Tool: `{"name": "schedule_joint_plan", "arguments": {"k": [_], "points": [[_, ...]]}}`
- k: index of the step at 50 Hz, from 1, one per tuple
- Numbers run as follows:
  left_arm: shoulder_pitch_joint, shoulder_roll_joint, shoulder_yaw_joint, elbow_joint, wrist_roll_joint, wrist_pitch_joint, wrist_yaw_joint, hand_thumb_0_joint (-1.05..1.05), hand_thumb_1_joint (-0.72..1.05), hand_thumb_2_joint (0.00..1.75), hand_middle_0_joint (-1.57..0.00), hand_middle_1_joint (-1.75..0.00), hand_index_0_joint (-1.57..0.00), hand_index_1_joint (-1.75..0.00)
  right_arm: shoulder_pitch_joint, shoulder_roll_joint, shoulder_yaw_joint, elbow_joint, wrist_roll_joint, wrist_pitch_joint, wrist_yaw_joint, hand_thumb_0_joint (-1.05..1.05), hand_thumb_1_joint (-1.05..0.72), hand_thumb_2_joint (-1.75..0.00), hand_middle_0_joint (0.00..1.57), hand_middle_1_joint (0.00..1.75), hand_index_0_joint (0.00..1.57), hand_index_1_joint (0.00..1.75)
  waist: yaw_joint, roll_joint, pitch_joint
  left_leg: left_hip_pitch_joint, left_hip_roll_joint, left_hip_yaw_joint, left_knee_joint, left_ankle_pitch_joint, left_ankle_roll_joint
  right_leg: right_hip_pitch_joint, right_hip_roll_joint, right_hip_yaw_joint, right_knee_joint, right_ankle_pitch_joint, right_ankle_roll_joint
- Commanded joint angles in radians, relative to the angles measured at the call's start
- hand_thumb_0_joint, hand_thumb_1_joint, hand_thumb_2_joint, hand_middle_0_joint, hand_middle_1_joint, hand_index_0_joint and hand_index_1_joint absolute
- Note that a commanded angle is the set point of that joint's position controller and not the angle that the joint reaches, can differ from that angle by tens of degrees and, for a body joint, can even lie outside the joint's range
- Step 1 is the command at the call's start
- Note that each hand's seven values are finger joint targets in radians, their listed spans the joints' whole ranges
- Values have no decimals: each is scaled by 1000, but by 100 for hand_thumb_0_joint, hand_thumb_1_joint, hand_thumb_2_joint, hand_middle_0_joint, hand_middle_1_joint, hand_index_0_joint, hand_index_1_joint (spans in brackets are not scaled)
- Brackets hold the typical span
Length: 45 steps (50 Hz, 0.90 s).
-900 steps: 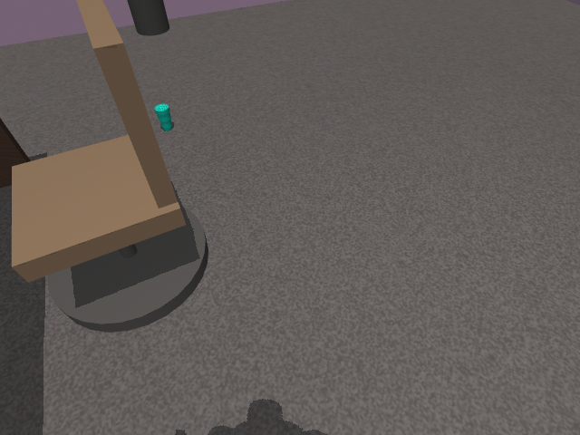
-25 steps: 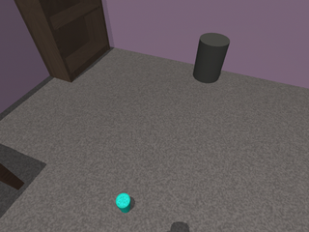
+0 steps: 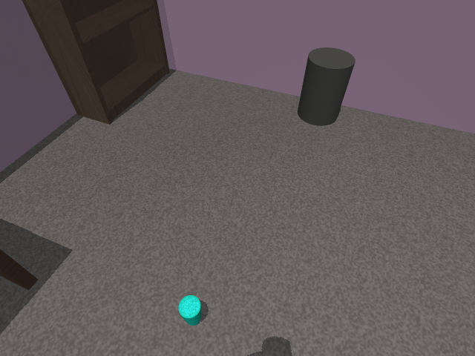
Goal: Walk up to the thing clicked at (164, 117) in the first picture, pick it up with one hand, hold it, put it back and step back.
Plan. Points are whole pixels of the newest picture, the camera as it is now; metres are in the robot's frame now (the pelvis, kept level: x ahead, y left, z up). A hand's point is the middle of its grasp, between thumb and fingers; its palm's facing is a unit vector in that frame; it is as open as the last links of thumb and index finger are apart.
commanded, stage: go down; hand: left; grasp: from the side
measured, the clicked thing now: (191, 312) +0.40 +0.20 -0.71
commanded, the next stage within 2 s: none
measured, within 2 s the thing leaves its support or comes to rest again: neither
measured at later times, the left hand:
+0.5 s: hand out of the picture +0.15 +0.28 -0.20, palm faces +0.07 -0.94 -0.33, open 16.4 cm
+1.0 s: hand out of the picture +0.14 +0.30 -0.24, palm faces +0.12 -0.95 -0.28, open 17.5 cm
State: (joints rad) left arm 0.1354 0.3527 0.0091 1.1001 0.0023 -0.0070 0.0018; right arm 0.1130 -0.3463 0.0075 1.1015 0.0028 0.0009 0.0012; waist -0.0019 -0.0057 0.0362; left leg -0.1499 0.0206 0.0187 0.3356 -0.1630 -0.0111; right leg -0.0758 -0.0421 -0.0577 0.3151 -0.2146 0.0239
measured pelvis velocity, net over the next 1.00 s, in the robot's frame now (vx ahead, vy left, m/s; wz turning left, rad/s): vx -0.03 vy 0.00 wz -0.03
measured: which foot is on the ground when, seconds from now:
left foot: down 0.00-1.00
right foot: down 0.00-1.00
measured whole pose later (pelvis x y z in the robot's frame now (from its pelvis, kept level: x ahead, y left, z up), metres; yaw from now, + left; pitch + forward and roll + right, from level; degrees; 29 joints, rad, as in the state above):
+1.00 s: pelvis -0.03 +0.00 -0.13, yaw -2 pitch +21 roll -3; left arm 0.22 0.41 0.39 0.53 -0.04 0.04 -0.21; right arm 0.18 -0.25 -0.01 0.54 -0.01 -0.18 -0.06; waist -0.02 -0.02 -0.13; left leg -1.13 0.06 -0.03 1.30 -0.54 -0.01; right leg -1.04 -0.02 -0.05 1.27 -0.60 0.01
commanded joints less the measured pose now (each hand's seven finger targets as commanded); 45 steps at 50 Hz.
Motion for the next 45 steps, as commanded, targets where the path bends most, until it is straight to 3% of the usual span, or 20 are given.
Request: {"name": "schedule_joint_plan", "arguments": {"k": [1,4,7,11,15,18,19,20,21,22,24,25,30,31,33,34,35,36,44,45], "points": [[-311,166,101,-153,-29,-72,30,0,58,58,-2,-6,-3,-5,77,-118,-28,-253,64,-62,-51,0,-101,-93,20,30,20,30,-67,-8,3,-60,-17,28,24,-36,19,-202,44,-1,24,34,-37],[-337,262,185,-78,24,-49,6,0,34,34,-1,-9,-3,-7,112,-116,-64,-317,39,-60,-58,0,-100,-93,20,30,20,30,-30,-39,-141,-115,-16,14,135,31,22,-232,41,6,124,82,-39],[-126,231,243,-32,65,-16,-19,0,12,17,-3,-7,-4,-5,148,-97,-88,-380,15,-64,-39,0,-96,-91,20,30,20,30,25,52,-238,-183,-32,19,217,81,8,-239,37,16,215,105,-50],[-125,206,266,-111,63,25,-36,0,-9,13,-4,-8,-5,-7,126,-78,-91,-461,19,-70,-29,0,-92,-90,20,30,20,30,8,50,-228,-262,-27,13,282,70,9,-307,45,15,272,81,-49],[-90,236,320,-221,59,24,-58,0,-31,7,-6,-6,-6,-6,113,-74,-98,-531,18,-84,-20,0,-91,-90,20,30,20,30,10,47,-278,-352,-13,1,392,49,11,-411,49,13,389,46,-48],[-67,234,331,-336,51,18,-74,0,-43,5,-7,-8,-7,-8,128,-73,-106,-570,17,-100,-26,0,-90,-90,20,30,20,30,-3,69,-312,-392,-4,-6,457,6,14,-498,46,19,461,5,-46],[-93,217,312,-398,45,15,-79,0,-47,5,-7,-10,-7,-9,126,-69,-104,-581,19,-106,-28,0,-90,-90,20,30,20,30,-15,77,-310,-406,2,-13,466,-21,12,-533,50,16,482,-21,-47],[-57,260,357,-430,42,21,-76,0,-49,3,-7,-8,-8,-8,134,-71,-108,-588,16,-110,-33,0,-90,-90,20,30,20,30,0,93,-346,-407,4,-13,484,-13,13,-532,46,17,496,-14,-47],[-51,208,318,-468,35,30,-83,0,-53,2,-8,-8,-8,-8,131,-67,-106,-602,16,-115,-37,0,-90,-90,20,30,20,30,-22,78,-361,-401,9,-18,497,-4,15,-552,48,16,507,-6,-44],[-46,203,309,-489,33,39,-86,0,-57,1,-8,-9,-9,-8,133,-70,-107,-606,16,-122,-41,0,-89,-89,20,30,20,30,-27,74,-343,-419,12,-23,504,-25,14,-569,51,12,523,-27,-43],[-10,242,350,-553,27,58,-82,0,-59,0,-9,-7,-9,-7,137,-73,-108,-613,17,-131,-49,0,-88,-89,20,30,20,30,-17,95,-364,-424,16,-26,523,-18,12,-591,49,14,543,-29,-44],[12,205,321,-564,25,72,-87,0,-61,0,-9,-8,-9,-7,136,-67,-104,-612,15,-135,-52,0,-88,-89,20,30,20,30,-23,98,-353,-435,18,-30,530,-27,11,-606,51,11,553,-39,-44],[86,247,369,-667,20,130,-88,0,-61,0,-9,-5,-9,-5,133,-64,-97,-634,11,-151,-69,0,-89,-89,20,30,20,30,-26,92,-370,-476,20,-34,578,-16,16,-628,48,10,588,-27,-40],[87,206,338,-672,16,137,-96,0,-61,0,-9,-5,-9,-5,120,-60,-92,-644,11,-158,-69,0,-88,-89,20,30,20,30,-35,91,-342,-494,20,-37,580,-42,13,-648,50,8,596,-53,-40],[116,245,393,-677,12,146,-92,0,-61,0,-9,-6,-9,-5,123,-56,-90,-641,8,-166,-77,0,-89,-89,20,30,20,30,-25,91,-353,-511,18,-35,602,-40,16,-654,49,8,607,-49,-39],[112,247,393,-696,9,147,-97,0,-61,0,-9,-5,-9,-5,116,-52,-89,-649,7,-170,-78,0,-90,-90,20,30,20,30,-24,86,-357,-531,18,-36,615,-44,17,-664,47,8,615,-52,-39],[99,209,358,-712,3,144,-109,0,-61,0,-9,-5,-9,-4,105,-48,-86,-662,5,-176,-79,0,-90,-90,20,30,20,30,-37,91,-343,-547,15,-32,629,-65,17,-687,46,11,621,-63,-37],[129,237,396,-686,2,147,-112,0,-61,0,-9,-5,-10,-4,107,-50,-86,-659,3,-181,-81,0,-90,-90,20,30,20,30,-30,88,-335,-558,14,-30,637,-75,18,-696,46,11,626,-73,-37],[154,254,448,-722,-39,53,-184,0,-57,0,-9,-2,-9,-2,96,-45,-86,-677,-9,-217,-76,0,-93,-91,20,30,20,30,-14,99,-419,-644,18,-37,760,-36,27,-812,44,17,752,-56,-39],[114,268,451,-729,-42,37,-193,0,-59,0,-9,-2,-9,-2,92,-51,-87,-674,-10,-219,-75,0,-93,-90,20,30,20,30,-26,104,-411,-673,17,-40,776,-67,27,-837,43,19,765,-79,-39]]}}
